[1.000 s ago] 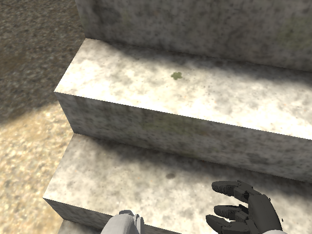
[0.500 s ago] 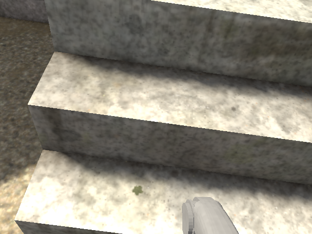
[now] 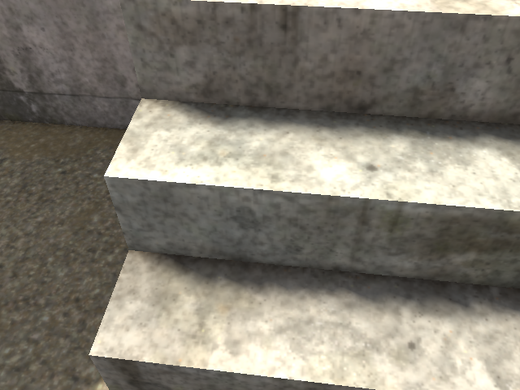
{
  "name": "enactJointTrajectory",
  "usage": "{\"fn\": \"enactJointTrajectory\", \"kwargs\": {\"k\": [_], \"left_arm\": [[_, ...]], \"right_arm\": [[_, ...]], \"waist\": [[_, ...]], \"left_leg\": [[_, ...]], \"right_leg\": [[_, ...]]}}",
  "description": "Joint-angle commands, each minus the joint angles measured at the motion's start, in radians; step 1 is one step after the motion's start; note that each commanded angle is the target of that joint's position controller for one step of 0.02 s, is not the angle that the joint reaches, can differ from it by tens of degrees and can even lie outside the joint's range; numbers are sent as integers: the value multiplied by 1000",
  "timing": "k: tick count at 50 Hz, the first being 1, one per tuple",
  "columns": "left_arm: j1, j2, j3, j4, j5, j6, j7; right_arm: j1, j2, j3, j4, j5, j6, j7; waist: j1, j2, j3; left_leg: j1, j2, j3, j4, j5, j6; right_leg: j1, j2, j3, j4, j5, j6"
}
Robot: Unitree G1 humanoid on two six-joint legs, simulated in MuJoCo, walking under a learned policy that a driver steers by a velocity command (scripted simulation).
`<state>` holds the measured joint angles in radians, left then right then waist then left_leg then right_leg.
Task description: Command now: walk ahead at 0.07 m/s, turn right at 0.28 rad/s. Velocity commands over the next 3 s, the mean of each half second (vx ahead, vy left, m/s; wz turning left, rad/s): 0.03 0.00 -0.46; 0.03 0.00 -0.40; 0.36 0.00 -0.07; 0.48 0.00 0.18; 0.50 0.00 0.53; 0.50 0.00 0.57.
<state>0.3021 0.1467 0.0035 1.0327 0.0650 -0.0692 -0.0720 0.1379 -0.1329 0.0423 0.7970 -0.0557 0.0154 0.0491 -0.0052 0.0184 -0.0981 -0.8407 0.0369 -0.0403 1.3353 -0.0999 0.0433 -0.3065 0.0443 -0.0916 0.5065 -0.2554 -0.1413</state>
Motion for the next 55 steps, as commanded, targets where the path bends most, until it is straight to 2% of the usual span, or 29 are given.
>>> {"fn": "enactJointTrajectory", "kwargs": {"k": [1, 4, 6, 7, 8, 9, 11, 12, 14, 16, 21, 23, 25, 26, 28, 30, 32, 34, 35, 36, 38, 40, 41, 42, 45, 47, 49, 52, 55], "left_arm": [[-216, 181, 45, -204, -6, -50, -33], [-146, 211, 84, -217, -22, -25, -36], [-150, 237, 101, -254, -1, 9, -44], [-81, 178, 91, -265, 5, 23, -41], [33, 91, 62, -270, 0, 33, -29], [-22, 129, 66, -275, -16, 60, -17], [-74, 194, 90, -299, -60, 87, 2], [-153, 255, 107, -337, -83, 74, 15], [-226, 236, 89, -376, -60, 35, 4], [-158, 230, 82, -318, -71, 17, -15], [-217, 272, 85, -285, -59, -3, -20], [-244, 224, 58, -303, -27, 10, -26], [-304, 183, 34, -329, -14, 38, -46], [-215, 155, 21, -320, -28, 46, -34], [-40, 195, 31, -309, -43, 62, -15], [-42, 176, 36, -352, -38, 41, 6], [-26, 180, 53, -361, -47, 17, 35], [100, 347, 111, -352, -44, 2, 63], [134, 383, 132, -380, -30, -17, 51], [130, 360, 131, -370, -23, -38, 27], [-1, 246, 72, -393, -22, -9, -20], [-84, 160, 21, -383, -25, 28, -10], [-193, 156, 38, -389, -72, 56, 71], [-139, 182, 37, -401, -41, 74, 104], [-194, 137, 6, -456, -30, 75, 118], [-220, 114, -2, -446, -61, 58, 102], [-193, 162, 10, -431, -80, 47, 91], [-172, 159, 3, -409, -95, 36, 97], [-99, 135, -1, -389, -115, 45, 129]], "right_arm": [[80, -203, -68, -22, -17, 42, -38], [58, -160, -56, -73, 28, 19, -65], [117, -160, -59, -44, 69, -20, -71], [160, -237, -83, -37, 63, -48, -86], [181, -320, -113, -51, 34, -70, -98], [214, -300, -124, -83, -4, -81, -98], [198, -291, -113, -47, -24, -76, -45], [78, -225, -81, -97, -32, -58, -13], [-19, -164, -40, -141, 4, -42, -6], [-90, -175, -31, -225, 4, -47, -14], [-83, -254, -55, -322, 2, -83, -30], [-98, -281, -72, -328, 5, -77, -31], [53, -324, -104, -265, 19, -48, -37], [91, -355, -120, -250, -18, -41, -38], [-58, -291, -102, -267, -43, -54, -22], [-86, -272, -106, -226, -13, -54, -23], [-7, -255, -115, -171, -25, -37, -19], [31, -139, -92, -233, -35, -23, -36], [9, -167, -91, -246, 1, -32, -59], [-84, -201, -101, -235, 26, -30, -67], [-84, -275, -147, -193, 36, -25, -69], [-76, -219, -124, -202, 0, -28, -49], [-186, -17, -28, -283, 143, -24, -70], [-145, -11, -10, -288, 162, -21, -77], [18, -105, -20, -279, 129, 31, -93], [57, -109, -17, -282, 91, 66, -106], [48, -107, -26, -268, 81, 79, -118], [52, -124, -43, -253, 66, 64, -119], [36, -72, -29, -198, 37, 29, -93]], "waist": [[-93, -127, -98], [-47, -163, -95], [-35, -154, -134], [3, -42, -224], [42, 105, -291], [-54, 187, -212], [-24, 85, -123], [-21, -35, -84], [11, -26, -92], [29, 28, -100], [-29, 79, -84], [-13, 76, -53], [-99, 147, 15], [-79, 202, 47], [13, 158, -15], [10, 148, -48], [-39, 127, -40], [-45, -151, -170], [51, -214, -210], [89, -192, -165], [25, -87, -70], [-30, -88, -42], [-16, -11, 105], [-4, 43, 12], [-35, -6, -23], [-50, -34, 6], [-48, -199, 41], [-38, -311, 71], [13, -232, 110]], "left_leg": [[308, -11, 42, -326, -85, -46], [298, -69, 94, -812, -109, -61], [466, -81, 78, -1016, 108, -13], [698, 21, -37, -953, 550, 108], [956, 234, -219, -867, 1121, 328], [939, 418, -360, -898, 1248, 438], [812, 378, -284, -920, 847, 353], [745, 328, -182, -956, 680, 324], [701, 265, -48, -1009, 605, 292], [635, 208, 58, -1018, 622, 250], [680, 222, 161, -1035, 546, 207], [694, 214, 205, -1050, 394, 177], [709, 226, 154, -1054, 87, 218], [715, 336, 54, -1066, 113, 244], [731, 451, -4, -1062, 242, 292], [797, 377, 88, -938, 195, 215], [750, 312, 137, -830, 31, 113], [337, 58, 245, -501, -362, -99], [114, 5, 85, -224, -548, -163], [18, -22, -15, 154, -511, -162], [-28, -31, -74, 525, -325, -75], [-26, -52, -67, 496, -200, -25], [-138, -54, 3, 520, -253, -66], [-153, -37, -3, 577, -246, -95], [19, 7, -40, 394, -191, -162], [195, 0, 56, 58, -94, -156], [415, -55, 159, -165, -110, -110], [434, -64, 143, -478, -275, -17], [505, -36, 118, -953, -225, 38]], "right_leg": [[75, -252, 184, -93, 1050, -218], [337, -282, 263, -11, 1079, -212], [327, -250, 273, 64, 1031, -149], [166, -165, 202, 201, 796, -39], [-158, -58, 163, 388, 171, 57], [-396, 36, 178, 867, -420, 143], [-698, 77, 309, 1570, -308, 137], [-749, 100, 350, 1543, -162, 133], [-723, 67, 320, 1475, -71, 116], [-625, 54, 274, 1480, 3, 161], [-515, -14, 186, 1167, 33, 234], [-437, -102, 99, 762, -79, 230], [-384, -68, -19, 404, -304, 231], [-365, -98, 41, 387, -101, 208], [-292, -115, 102, 317, 80, 160], [-204, -57, 19, -4, 110, 101], [-67, 12, 1, -163, 208, 37], [324, -248, 448, -102, 776, -250], [458, -397, 621, -128, 642, -317], [346, -413, 629, -114, 608, -297], [86, -315, 440, -109, 467, -190], [-28, -249, 385, -159, 268, -194], [110, -266, 425, -101, 416, -102], [195, -286, 426, -88, 537, -97], [104, -307, 383, -90, 397, -93], [-52, -227, 296, -119, 122, -45], [-211, -205, 291, -182, -55, -47], [-103, -248, 355, -164, -150, -83], [21, -189, 342, -19, -37, -62]]}}
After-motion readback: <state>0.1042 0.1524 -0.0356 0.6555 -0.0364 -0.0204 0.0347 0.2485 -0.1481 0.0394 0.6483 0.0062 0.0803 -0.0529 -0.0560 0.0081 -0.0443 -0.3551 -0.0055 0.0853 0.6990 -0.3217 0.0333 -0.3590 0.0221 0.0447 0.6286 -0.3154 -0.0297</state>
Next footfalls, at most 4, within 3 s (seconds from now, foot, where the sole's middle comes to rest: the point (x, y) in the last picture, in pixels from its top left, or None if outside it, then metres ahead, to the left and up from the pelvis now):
0.12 left None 0.05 0.13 -0.78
0.64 right None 0.00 -0.12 -0.78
1.10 left None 0.07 0.08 -0.78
1.58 right None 0.23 -0.27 -0.56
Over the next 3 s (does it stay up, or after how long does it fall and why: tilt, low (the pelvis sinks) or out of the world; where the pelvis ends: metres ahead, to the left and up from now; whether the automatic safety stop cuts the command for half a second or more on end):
stays up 0.64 -0.32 0.64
